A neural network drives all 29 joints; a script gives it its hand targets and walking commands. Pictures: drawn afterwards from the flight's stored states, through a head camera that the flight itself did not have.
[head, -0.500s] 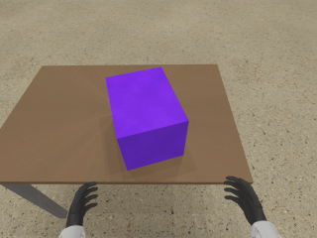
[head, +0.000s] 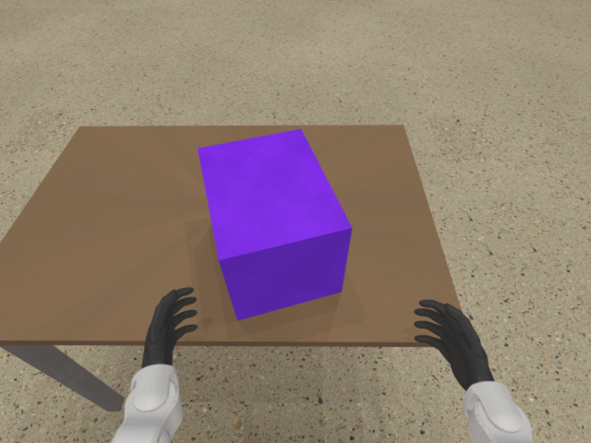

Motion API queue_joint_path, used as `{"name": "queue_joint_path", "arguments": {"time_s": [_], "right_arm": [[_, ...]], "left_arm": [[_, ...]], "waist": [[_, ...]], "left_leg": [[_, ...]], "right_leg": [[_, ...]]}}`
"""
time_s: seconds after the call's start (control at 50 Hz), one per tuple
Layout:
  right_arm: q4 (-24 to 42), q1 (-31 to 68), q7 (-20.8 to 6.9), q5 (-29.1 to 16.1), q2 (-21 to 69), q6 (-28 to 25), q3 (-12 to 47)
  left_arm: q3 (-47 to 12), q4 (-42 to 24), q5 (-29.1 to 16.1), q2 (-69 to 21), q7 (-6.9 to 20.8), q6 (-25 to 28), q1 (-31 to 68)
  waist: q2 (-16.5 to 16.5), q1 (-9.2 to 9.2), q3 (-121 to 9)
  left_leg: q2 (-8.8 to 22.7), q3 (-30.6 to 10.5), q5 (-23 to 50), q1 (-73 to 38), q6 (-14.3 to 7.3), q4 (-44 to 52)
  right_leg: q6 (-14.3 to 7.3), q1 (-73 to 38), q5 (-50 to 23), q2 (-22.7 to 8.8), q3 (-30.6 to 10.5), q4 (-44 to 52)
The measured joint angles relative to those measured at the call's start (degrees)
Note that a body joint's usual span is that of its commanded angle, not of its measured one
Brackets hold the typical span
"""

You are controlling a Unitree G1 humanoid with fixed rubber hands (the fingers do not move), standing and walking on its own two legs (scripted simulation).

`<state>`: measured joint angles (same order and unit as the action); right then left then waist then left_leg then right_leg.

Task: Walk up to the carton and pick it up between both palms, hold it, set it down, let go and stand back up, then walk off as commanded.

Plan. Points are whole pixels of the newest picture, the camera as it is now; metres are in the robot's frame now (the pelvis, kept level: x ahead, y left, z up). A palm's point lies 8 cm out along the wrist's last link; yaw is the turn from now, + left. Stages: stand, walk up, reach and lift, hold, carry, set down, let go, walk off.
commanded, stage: reach and lift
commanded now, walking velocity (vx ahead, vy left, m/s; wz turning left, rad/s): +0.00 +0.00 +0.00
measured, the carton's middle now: (270, 221) +0.49 +0.06 -0.03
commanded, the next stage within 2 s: none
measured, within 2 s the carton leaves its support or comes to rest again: neither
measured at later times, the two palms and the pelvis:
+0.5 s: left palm (164, 300) +0.29 +0.19 +0.03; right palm (447, 293) +0.31 -0.20 +0.02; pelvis +0.01 +0.00 +0.00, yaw +0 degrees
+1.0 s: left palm (177, 245) +0.37 +0.19 +0.05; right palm (433, 233) +0.39 -0.19 +0.06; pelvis +0.01 +0.00 +0.00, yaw +0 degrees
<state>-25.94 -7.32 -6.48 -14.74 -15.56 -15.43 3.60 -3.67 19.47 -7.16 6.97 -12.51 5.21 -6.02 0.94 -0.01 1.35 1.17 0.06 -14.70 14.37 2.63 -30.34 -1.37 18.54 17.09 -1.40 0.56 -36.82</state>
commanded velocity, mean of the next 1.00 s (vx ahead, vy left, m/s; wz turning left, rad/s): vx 0.00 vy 0.00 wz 0.00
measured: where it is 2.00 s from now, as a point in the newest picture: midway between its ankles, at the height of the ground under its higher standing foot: outside the picture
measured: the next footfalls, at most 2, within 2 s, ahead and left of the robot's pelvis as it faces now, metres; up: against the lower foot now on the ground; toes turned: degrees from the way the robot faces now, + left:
none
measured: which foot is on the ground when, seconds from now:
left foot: down 0.00-1.00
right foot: down 0.00-1.00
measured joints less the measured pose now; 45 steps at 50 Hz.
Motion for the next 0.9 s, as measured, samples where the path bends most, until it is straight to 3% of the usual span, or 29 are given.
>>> {"name": "queue_joint_path", "arguments": {"time_s": [0.22,0.54,0.9], "right_arm": [[-0.45,7.56,1.25,-1.28,-1.18,3.75,0.96],[-7.50,19.54,2.42,-3.39,-1.44,6.51,2.26],[-20.00,36.67,3.47,-6.13,-2.10,10.95,5.38]], "left_arm": [[0.77,-0.01,0.00,-0.20,-0.01,-5.06,4.54],[4.34,0.62,0.00,-0.21,0.32,-8.64,12.94],[8.25,14.50,-0.47,-0.21,0.69,-10.70,29.29]], "waist": [[0.00,0.01,0.01],[0.00,0.01,0.71],[0.00,0.05,0.90]], "left_leg": [[0.00,0.03,0.00,0.00,0.00,0.77],[0.00,0.06,0.00,0.00,0.00,1.34],[0.31,0.07,0.00,0.00,0.28,1.34]], "right_leg": [[0.00,0.00,0.00,0.00,0.00,0.76],[0.00,0.00,-0.01,0.00,0.00,1.32],[0.00,0.02,-0.03,0.30,0.00,1.37]]}}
